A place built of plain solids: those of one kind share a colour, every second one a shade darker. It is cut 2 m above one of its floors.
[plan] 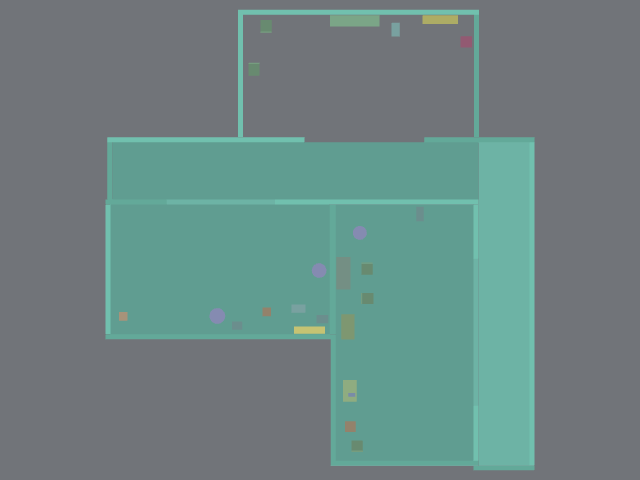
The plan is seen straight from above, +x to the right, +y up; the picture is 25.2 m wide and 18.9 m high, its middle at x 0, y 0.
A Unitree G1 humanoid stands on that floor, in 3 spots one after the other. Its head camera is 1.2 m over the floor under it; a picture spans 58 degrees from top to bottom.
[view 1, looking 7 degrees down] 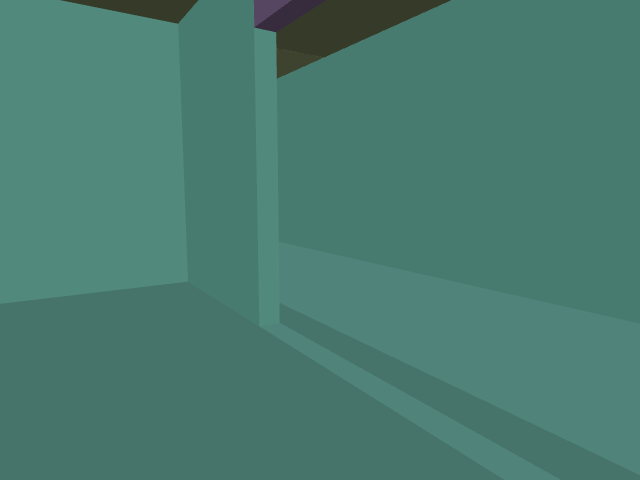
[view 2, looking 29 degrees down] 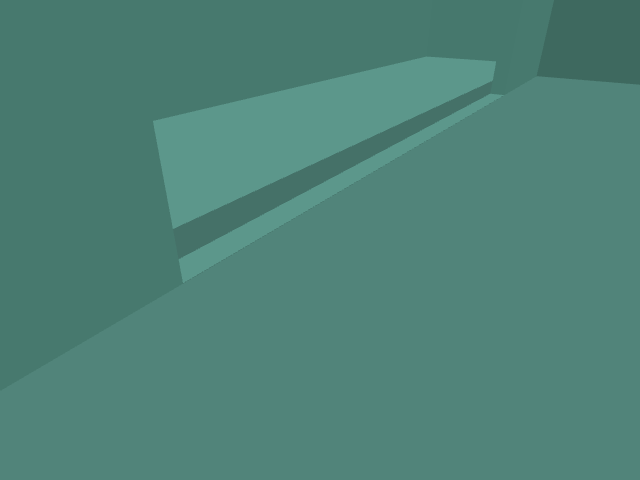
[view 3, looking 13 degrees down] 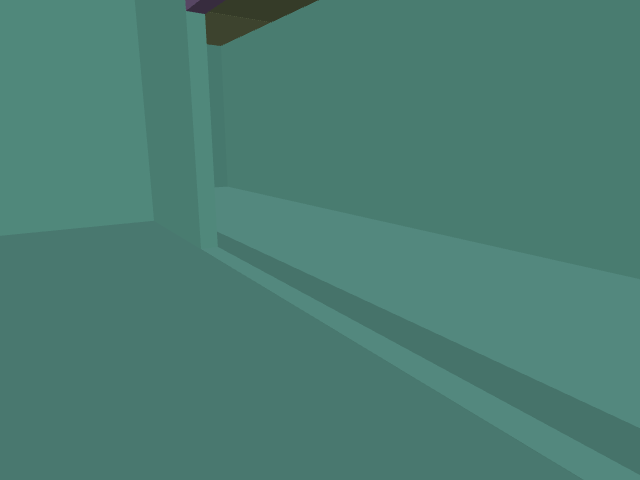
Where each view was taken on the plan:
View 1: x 4.51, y -4.07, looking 57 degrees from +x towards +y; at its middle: wall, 6.92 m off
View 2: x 4.51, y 0.30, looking -55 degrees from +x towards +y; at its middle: floor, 2.48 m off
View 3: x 4.51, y -5.42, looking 56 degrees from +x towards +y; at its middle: floor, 4.54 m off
